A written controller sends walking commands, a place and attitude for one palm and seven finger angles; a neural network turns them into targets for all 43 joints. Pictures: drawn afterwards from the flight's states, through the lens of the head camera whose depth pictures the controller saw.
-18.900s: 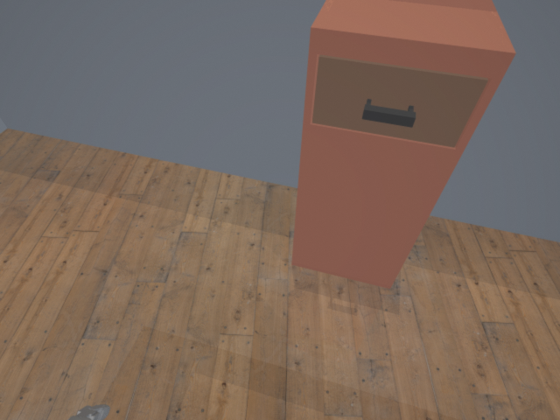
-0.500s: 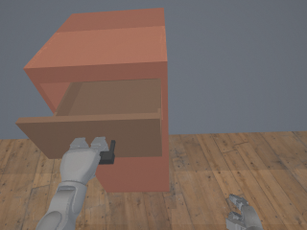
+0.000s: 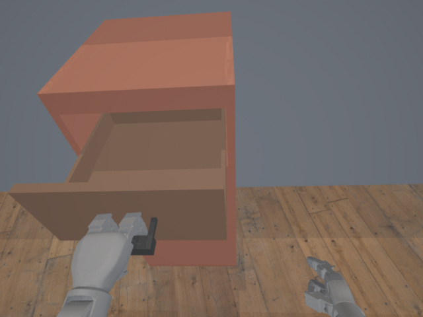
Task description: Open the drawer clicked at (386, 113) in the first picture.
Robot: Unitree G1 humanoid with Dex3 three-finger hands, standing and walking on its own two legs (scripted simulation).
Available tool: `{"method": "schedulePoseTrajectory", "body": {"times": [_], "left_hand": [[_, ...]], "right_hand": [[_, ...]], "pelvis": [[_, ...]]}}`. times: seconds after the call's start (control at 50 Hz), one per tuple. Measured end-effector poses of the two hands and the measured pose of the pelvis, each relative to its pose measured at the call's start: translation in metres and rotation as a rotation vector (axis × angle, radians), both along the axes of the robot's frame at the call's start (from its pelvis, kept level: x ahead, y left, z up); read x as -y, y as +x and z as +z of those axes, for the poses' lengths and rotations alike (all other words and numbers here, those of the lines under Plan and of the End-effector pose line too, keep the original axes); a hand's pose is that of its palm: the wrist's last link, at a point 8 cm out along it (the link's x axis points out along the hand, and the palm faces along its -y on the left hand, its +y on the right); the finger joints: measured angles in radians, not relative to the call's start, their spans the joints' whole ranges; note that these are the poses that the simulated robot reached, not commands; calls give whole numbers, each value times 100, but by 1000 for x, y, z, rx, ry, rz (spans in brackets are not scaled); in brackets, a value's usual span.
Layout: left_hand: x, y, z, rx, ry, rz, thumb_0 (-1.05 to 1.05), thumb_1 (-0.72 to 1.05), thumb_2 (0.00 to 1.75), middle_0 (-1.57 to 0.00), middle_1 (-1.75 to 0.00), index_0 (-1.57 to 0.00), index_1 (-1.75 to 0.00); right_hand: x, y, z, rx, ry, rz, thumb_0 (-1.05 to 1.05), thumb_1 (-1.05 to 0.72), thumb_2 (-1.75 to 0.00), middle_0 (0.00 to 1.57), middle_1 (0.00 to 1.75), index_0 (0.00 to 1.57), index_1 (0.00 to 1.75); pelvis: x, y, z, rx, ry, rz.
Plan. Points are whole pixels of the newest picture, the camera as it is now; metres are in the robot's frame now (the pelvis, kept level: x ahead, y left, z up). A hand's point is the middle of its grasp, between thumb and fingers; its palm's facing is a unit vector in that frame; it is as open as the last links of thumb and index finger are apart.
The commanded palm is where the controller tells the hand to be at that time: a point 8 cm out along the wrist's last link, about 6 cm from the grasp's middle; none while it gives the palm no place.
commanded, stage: pull the drawer open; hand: left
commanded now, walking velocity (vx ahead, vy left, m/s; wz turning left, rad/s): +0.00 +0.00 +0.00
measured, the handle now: (124, 234) +0.24 +0.20 +0.05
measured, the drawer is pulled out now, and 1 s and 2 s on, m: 0.21 0.30 0.28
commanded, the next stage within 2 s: open the thumb to release the handle in 0.94 s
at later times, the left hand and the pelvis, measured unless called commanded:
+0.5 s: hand (111, 298) +0.14 +0.19 +0.03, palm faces +0.03 -0.14 -0.99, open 6.0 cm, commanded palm +0.09 +0.19 +0.09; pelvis -0.01 -0.01 -0.01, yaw +0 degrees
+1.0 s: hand out of the picture +0.11 +0.19 +0.03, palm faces +0.02 -0.14 -0.99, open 6.0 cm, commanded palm +0.05 +0.19 +0.09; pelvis -0.01 -0.01 -0.01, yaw -1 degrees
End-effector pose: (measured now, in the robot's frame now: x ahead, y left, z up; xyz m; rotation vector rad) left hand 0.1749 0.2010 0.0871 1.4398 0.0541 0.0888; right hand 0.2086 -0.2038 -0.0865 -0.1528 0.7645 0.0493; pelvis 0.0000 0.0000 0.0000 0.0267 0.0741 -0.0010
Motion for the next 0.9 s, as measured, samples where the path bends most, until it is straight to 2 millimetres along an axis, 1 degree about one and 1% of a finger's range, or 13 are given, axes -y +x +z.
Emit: {"method": "schedulePoseTrajectory", "body": {"times": [0.1,0.28,0.64,0.9], "left_hand": [[1,-12,0,4,3,2,5,65,81,-36,-135,-42,-135],[4,-27,0,-1,2,14,6,65,81,-35,-135,-42,-135],[9,-72,0,-3,-6,22,7,65,81,-35,-135,-42,-135],[11,-86,1,-13,-10,27,7,66,79,-33,-135,-42,-135]], "right_hand": [[-4,2,-2,3,7,21,1,-91,-90,20,30,20,30],[-7,2,-3,26,31,43,1,-91,-90,20,30,20,30],[6,-6,-2,45,5,67,1,-91,-90,20,30,20,30],[3,-11,-4,54,22,77,1,-91,-90,20,30,20,30]], "pelvis": [[0,-2,-2,0,0,5],[2,-4,-6,2,2,4],[7,-12,-12,-6,0,0],[10,-14,-13,-5,2,-3]]}}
